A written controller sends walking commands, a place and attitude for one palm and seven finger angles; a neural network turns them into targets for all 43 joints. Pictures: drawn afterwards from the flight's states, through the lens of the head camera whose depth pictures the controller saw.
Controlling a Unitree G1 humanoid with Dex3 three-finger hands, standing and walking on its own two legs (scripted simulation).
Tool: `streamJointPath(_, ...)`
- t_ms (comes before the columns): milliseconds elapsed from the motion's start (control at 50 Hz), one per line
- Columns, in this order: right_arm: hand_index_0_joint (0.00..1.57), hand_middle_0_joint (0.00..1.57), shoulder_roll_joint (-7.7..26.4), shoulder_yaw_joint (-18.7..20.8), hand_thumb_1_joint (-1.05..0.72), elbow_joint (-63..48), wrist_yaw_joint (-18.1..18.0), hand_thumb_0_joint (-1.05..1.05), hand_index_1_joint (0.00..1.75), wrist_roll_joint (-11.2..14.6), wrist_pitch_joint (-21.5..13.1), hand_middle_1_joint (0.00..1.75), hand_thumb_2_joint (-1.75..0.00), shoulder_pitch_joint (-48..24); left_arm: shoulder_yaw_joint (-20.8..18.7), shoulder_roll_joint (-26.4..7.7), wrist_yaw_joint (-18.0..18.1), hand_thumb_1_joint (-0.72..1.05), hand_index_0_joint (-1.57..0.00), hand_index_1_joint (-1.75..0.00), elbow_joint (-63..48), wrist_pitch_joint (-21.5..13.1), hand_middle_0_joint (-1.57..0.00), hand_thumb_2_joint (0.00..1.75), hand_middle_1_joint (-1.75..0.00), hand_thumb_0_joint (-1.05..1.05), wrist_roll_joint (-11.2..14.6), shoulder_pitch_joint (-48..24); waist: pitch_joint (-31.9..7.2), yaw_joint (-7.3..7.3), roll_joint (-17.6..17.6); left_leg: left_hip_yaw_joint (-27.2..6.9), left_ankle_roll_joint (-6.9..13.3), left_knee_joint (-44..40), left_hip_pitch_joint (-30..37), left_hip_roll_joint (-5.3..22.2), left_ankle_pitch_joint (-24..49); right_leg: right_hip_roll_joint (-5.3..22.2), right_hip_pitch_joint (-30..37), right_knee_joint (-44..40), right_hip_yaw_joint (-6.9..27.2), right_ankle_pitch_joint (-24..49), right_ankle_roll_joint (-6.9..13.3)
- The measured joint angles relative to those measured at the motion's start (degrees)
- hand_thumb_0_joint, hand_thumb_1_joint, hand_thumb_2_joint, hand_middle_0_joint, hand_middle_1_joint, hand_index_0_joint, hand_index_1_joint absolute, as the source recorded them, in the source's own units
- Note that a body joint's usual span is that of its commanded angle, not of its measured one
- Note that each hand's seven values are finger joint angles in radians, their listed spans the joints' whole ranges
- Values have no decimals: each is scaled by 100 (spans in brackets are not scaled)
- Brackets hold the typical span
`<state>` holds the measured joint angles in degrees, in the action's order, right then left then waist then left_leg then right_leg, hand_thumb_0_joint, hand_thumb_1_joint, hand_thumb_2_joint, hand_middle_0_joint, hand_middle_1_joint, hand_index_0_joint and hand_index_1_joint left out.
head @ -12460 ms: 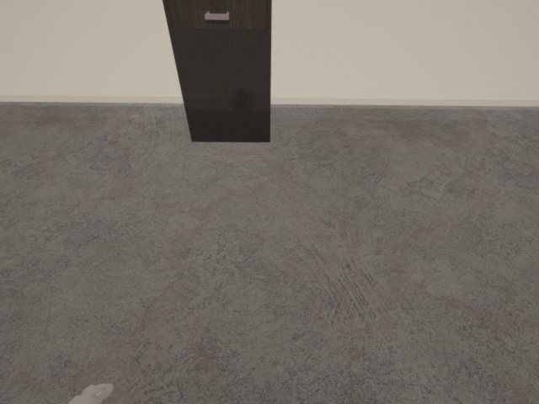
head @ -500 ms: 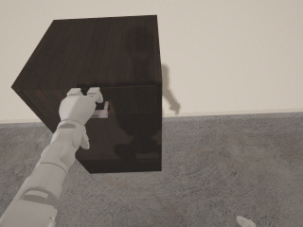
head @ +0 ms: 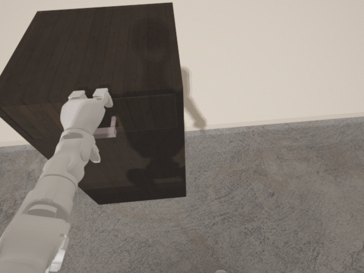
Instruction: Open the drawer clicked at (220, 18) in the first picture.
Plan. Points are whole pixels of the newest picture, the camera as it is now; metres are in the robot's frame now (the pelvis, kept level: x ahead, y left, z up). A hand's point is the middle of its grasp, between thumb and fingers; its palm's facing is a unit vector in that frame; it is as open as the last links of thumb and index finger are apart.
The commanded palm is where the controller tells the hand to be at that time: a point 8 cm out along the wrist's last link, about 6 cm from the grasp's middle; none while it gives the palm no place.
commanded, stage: move the hooked fingers above the handle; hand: left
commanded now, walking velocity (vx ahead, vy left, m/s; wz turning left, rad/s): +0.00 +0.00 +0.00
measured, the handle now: (96, 127) +0.48 +0.25 -0.02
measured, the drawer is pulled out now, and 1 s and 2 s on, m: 0.00 0.00 0.00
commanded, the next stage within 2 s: none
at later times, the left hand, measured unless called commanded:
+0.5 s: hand (90, 127) +0.44 +0.23 +0.04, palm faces +0.01 -0.02 -1.00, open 13.9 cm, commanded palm +0.40 +0.24 +0.09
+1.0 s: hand (83, 135) +0.42 +0.24 +0.04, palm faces -0.06 -0.01 -1.00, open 13.9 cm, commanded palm +0.40 +0.24 +0.09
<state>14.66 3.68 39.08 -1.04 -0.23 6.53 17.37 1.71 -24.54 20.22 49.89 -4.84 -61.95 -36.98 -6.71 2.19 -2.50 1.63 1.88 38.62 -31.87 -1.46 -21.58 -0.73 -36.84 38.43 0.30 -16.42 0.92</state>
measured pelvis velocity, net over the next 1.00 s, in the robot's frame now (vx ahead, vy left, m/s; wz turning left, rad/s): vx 0.00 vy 0.00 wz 0.02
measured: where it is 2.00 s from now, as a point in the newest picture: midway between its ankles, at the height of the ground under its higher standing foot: outside the picture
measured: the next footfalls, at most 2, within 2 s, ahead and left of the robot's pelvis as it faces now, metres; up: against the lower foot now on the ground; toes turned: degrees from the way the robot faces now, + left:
none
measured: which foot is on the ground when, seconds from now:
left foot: down 0.00-1.00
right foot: down 0.00-1.00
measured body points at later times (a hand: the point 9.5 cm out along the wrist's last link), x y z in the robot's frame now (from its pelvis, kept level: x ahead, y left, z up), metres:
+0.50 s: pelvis +0.00 +0.01 +0.00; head +0.06 -0.01 +0.45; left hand +0.43 +0.23 +0.10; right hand +0.07 -0.26 -0.14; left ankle -0.04 +0.10 -0.72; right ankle +0.01 -0.11 -0.72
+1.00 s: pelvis +0.00 +0.00 +0.00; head +0.06 -0.02 +0.45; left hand +0.41 +0.24 +0.09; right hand +0.09 -0.26 -0.13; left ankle -0.04 +0.10 -0.72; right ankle +0.01 -0.11 -0.72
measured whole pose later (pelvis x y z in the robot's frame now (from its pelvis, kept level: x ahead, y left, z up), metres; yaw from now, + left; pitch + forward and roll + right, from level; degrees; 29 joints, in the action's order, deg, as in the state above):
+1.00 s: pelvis +0.00 +0.00 +0.00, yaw +1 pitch +13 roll +0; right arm 14.8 3.5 38.9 -1.4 0.5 6.4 15.6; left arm 4.6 -24.4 16.4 50.8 -1.4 -60.2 -35.4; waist -6.3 1.0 -2.9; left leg 0.8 2.0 36.5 -28.3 -1.8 -20.8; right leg -0.4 -32.9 36.3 -0.5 -16.0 0.8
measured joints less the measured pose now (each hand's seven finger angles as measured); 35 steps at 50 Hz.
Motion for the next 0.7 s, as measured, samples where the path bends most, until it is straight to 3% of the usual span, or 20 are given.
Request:
streamJointPath(140,20,20,-23,-63,-91,-12,-16,1,30,92,93,30,-90,46,-72,-63,-276,-49,-32,-121,320,408,-34,30,-122,0,134,178,13,19,-50,77,20,-163,173,13,67,-21,137,-134,79,79,-24)
streamJointPath(240,20,20,-61,-26,-91,-50,-107,1,30,79,-9,30,-90,109,94,-171,-410,-49,-32,-120,102,85,-33,30,-121,0,92,230,81,-8,10,-30,14,-134,163,-7,93,10,195,-167,-26,95,-15)
streamJointPath(340,20,20,-10,27,-91,44,-82,1,30,35,-80,30,-90,68,270,-58,-180,-49,-32,-120,-22,-182,-33,30,-120,0,30,39,41,-27,21,-118,19,-1,74,-44,50,55,162,-87,-114,44,-24)
streamJointPath(440,20,20,26,-4,-91,63,32,1,30,21,-58,30,-90,-55,201,105,47,-49,-32,-120,292,128,-32,30,-120,0,25,-202,-38,10,-13,-52,35,23,41,-48,24,54,93,-35,-48,28,-40)
streamJointPath(560,20,20,-27,-58,-91,-60,60,1,30,48,32,30,-90,-41,101,130,-168,-49,-31,-120,369,471,-32,30,-120,0,72,-18,-72,-9,-71,66,47,-134,184,-23,51,16,164,-125,72,65,-52)
streamJointPath(700,20,20,-90,-58,-91,-89,-26,1,30,48,28,30,-90,33,118,87,-328,-49,-32,-120,-148,89,-32,30,-120,0,62,436,6,-87,-26,2,28,-196,330,-17,56,14,332,-188,11,46,-31)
